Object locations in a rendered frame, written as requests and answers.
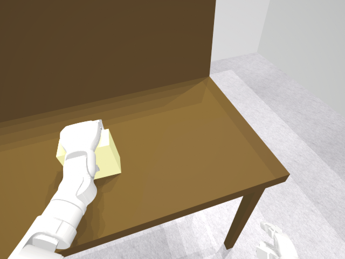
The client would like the robot left hand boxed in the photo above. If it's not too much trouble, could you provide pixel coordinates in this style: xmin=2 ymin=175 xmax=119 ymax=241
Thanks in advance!
xmin=60 ymin=119 xmax=104 ymax=172

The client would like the robot left forearm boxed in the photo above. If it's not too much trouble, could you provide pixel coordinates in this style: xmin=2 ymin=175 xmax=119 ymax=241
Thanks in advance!
xmin=8 ymin=147 xmax=97 ymax=259

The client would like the robot right hand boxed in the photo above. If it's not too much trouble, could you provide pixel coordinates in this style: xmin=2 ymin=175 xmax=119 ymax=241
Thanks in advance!
xmin=256 ymin=221 xmax=298 ymax=259

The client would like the left robot upper arm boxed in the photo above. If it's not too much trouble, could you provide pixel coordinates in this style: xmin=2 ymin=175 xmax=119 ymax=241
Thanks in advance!
xmin=15 ymin=244 xmax=64 ymax=259

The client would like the table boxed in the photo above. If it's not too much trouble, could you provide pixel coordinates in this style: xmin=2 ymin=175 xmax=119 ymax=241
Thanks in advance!
xmin=0 ymin=0 xmax=290 ymax=259

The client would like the sponge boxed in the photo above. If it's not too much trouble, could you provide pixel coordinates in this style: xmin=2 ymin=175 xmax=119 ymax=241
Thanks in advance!
xmin=56 ymin=129 xmax=121 ymax=179

